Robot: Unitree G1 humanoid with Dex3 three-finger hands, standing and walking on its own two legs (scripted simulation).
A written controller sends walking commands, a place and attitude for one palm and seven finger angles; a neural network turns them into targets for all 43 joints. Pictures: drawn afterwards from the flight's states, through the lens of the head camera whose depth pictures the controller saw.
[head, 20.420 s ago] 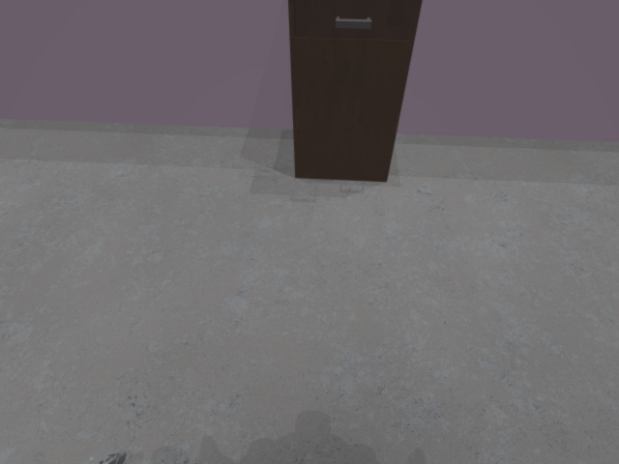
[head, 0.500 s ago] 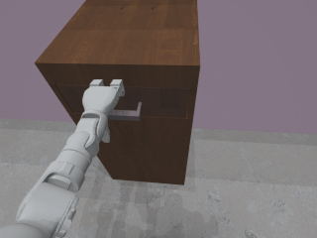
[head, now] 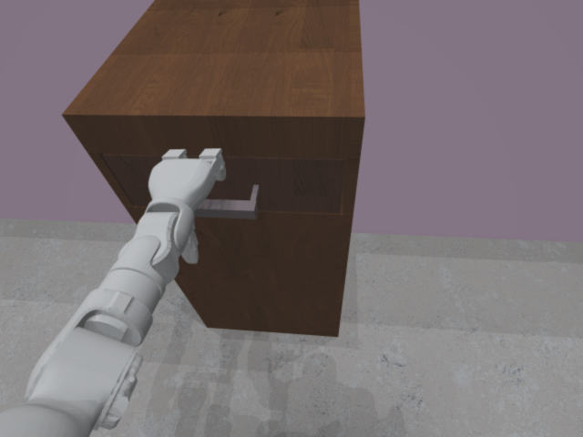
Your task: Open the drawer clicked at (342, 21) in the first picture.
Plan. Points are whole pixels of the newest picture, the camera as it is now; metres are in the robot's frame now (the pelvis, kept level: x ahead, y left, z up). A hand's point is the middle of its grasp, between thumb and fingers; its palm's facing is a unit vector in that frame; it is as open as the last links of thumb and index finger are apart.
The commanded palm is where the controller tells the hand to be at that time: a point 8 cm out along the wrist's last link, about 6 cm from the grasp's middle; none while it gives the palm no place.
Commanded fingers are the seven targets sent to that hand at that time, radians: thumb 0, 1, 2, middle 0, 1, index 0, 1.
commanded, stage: move the hooked fingers above the handle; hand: left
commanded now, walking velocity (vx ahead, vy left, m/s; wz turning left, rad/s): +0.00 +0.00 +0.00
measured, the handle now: (223, 199) +0.51 +0.14 +0.00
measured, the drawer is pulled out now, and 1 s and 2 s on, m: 0.00 0.00 0.00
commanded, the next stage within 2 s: lower the fingers behind the handle in 1.34 s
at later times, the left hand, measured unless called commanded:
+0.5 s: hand (215, 212) +0.43 +0.13 +0.05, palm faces -0.10 -0.05 -0.99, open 13.8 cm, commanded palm +0.42 +0.15 +0.12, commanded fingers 0.00 -0.50 0.30 -0.30 -1.20 -0.30 -1.20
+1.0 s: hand (217, 212) +0.43 +0.13 +0.06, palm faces +0.01 -0.06 -1.00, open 13.8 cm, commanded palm +0.42 +0.16 +0.12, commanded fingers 0.00 -0.50 0.30 -0.30 -1.20 -0.30 -1.20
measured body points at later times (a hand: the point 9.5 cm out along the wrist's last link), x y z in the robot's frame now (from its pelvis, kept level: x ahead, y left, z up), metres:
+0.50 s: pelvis +0.00 +0.00 +0.00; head +0.05 -0.03 +0.45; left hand +0.43 +0.13 +0.11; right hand +0.09 -0.26 -0.14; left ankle -0.03 +0.12 -0.73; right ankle +0.00 -0.11 -0.73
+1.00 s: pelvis +0.00 +0.00 +0.00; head +0.05 -0.02 +0.44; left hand +0.42 +0.13 +0.11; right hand +0.10 -0.26 -0.14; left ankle -0.03 +0.12 -0.73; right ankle +0.00 -0.11 -0.73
